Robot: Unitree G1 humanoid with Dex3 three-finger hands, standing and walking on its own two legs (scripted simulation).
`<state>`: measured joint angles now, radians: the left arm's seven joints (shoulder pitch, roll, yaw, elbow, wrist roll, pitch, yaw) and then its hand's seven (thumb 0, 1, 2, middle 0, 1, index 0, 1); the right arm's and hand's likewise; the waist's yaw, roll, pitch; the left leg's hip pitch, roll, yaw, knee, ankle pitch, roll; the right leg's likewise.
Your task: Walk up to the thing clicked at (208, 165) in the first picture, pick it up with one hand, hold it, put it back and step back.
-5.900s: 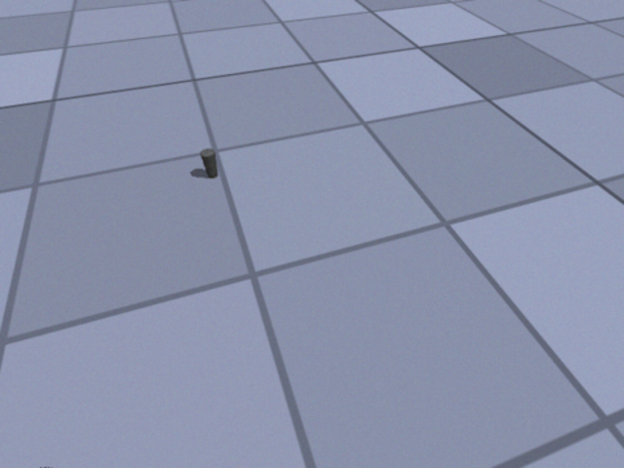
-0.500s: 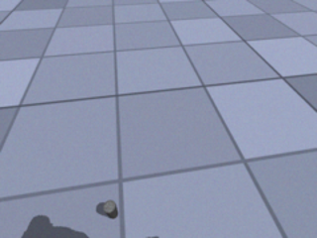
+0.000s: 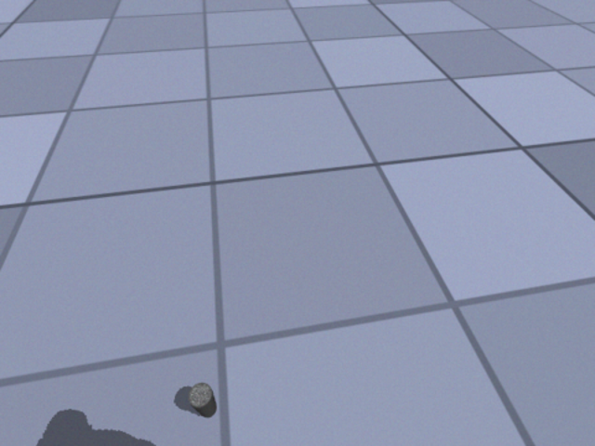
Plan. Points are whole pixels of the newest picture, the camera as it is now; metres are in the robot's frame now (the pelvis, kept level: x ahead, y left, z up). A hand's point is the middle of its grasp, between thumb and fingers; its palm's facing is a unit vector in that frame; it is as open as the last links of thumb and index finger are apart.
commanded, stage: stand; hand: left
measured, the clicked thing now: (204, 402) +0.40 +0.30 -0.71
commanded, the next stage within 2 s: go down in 1.84 s
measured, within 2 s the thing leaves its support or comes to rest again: neither
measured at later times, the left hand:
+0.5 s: hand out of the picture +0.08 +0.25 -0.16, palm faces -0.03 -0.94 -0.34, open 7.4 cm
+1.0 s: hand out of the picture +0.08 +0.24 -0.15, palm faces -0.03 -0.94 -0.35, open 7.4 cm
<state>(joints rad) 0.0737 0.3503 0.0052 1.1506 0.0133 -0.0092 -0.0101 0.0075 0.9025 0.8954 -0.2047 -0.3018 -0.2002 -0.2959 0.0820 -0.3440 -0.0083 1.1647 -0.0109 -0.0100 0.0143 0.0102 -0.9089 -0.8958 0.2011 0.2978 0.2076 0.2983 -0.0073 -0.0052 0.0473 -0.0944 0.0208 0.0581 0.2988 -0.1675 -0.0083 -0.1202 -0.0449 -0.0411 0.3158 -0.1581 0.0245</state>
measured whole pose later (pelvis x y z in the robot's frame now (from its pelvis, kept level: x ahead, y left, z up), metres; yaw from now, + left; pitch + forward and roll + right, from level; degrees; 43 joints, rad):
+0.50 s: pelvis +0.00 -0.01 +0.00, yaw +0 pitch -2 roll +0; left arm 0.09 0.35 0.00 1.14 0.01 -0.01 -0.01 0.01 0.90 0.90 -0.21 -0.30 -0.20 -0.30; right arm 0.09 -0.35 -0.01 1.16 -0.01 0.00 0.02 0.01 -0.91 -0.90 0.20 0.30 0.21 0.30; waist -0.01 0.00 0.04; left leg -0.09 0.03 0.05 0.30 -0.17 -0.02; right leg -0.11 -0.03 -0.05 0.31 -0.16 0.01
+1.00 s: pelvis +0.00 -0.01 +0.00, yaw +0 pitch -2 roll +0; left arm 0.10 0.35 0.00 1.14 0.01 -0.01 -0.01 0.01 0.90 0.90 -0.21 -0.30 -0.20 -0.30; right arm 0.10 -0.35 0.00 1.15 -0.01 -0.01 0.01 0.01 -0.91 -0.90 0.20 0.30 0.21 0.30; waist 0.00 0.00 0.04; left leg -0.08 0.04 0.05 0.29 -0.17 -0.03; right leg -0.11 -0.03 -0.05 0.31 -0.17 0.01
